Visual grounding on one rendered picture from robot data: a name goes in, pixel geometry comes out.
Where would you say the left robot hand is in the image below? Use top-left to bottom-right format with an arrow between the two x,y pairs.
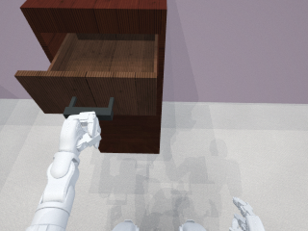
58,112 -> 102,157

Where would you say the drawer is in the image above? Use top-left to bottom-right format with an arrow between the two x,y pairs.
14,33 -> 158,116

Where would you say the robot right shin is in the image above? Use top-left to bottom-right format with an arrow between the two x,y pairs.
185,219 -> 194,223

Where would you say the cabinet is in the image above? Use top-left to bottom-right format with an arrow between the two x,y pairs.
20,0 -> 167,154

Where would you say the handle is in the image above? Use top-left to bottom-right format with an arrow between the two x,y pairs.
63,96 -> 115,121

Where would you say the right robot hand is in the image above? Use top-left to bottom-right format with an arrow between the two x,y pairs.
229,196 -> 266,231

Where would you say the robot left forearm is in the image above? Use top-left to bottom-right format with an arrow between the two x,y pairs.
25,151 -> 80,231

